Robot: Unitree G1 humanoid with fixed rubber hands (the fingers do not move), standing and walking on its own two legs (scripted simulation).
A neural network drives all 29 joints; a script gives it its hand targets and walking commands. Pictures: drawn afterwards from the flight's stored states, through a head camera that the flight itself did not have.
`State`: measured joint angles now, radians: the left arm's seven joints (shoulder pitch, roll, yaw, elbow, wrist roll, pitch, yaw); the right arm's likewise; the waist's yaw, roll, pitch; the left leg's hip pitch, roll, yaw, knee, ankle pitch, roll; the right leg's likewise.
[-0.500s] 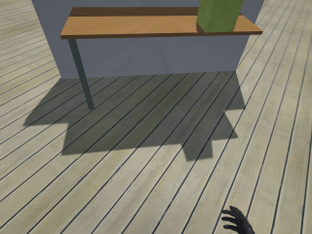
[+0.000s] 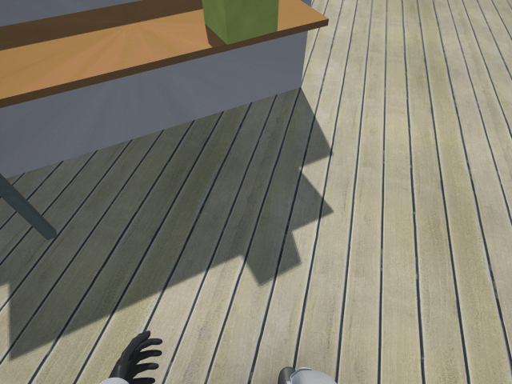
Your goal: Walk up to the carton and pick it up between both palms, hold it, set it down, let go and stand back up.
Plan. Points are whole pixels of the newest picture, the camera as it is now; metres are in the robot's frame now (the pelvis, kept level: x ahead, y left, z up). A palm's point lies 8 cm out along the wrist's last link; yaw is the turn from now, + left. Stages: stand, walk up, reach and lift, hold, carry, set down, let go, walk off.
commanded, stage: walk up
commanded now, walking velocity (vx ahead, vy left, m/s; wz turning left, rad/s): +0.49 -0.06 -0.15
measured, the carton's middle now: out of the picture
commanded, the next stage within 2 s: none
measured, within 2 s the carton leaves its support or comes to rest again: neither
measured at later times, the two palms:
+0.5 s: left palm out of the picture +0.10 +0.21 -0.10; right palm (353, 249) +0.37 -0.23 -0.11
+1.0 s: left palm (152, 184) +0.60 +0.19 -0.10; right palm (371, 267) +0.33 -0.26 -0.12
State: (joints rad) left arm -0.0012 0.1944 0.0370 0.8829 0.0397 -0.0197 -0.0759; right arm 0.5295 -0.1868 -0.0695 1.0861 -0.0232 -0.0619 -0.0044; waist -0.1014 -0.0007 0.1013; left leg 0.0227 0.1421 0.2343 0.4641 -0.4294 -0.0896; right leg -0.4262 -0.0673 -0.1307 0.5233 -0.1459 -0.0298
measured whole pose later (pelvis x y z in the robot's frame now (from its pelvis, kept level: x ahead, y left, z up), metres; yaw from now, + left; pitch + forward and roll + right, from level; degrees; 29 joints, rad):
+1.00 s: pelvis +0.45 -0.03 +0.01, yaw -3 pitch +0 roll +2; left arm 0.09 0.22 0.05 0.92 0.02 -0.01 -0.07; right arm 0.44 -0.21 -0.08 1.10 -0.03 -0.05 0.00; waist -0.09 -0.01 0.06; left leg -0.08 0.12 0.16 0.40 -0.30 -0.09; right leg -0.44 -0.12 -0.13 0.56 -0.18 0.01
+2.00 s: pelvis +0.80 -0.09 +0.01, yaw -3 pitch +0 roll +1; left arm 0.16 0.20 0.05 0.97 0.02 0.00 -0.03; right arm 0.38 -0.21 -0.08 1.07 -0.04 -0.01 0.00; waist -0.07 0.00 0.03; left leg -0.25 0.10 0.16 0.47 -0.21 -0.04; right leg -0.36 -0.10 -0.11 0.60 -0.25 0.05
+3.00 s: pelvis +0.87 -0.21 +0.00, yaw +9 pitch +2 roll -1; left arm 0.16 0.24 0.06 0.94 0.01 0.02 0.03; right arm 0.37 -0.27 -0.10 1.03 -0.04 0.05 -0.04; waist -0.08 0.05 0.07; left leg -0.41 0.07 -0.16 0.68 -0.40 -0.06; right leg -0.31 -0.02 -0.05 0.52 -0.24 0.05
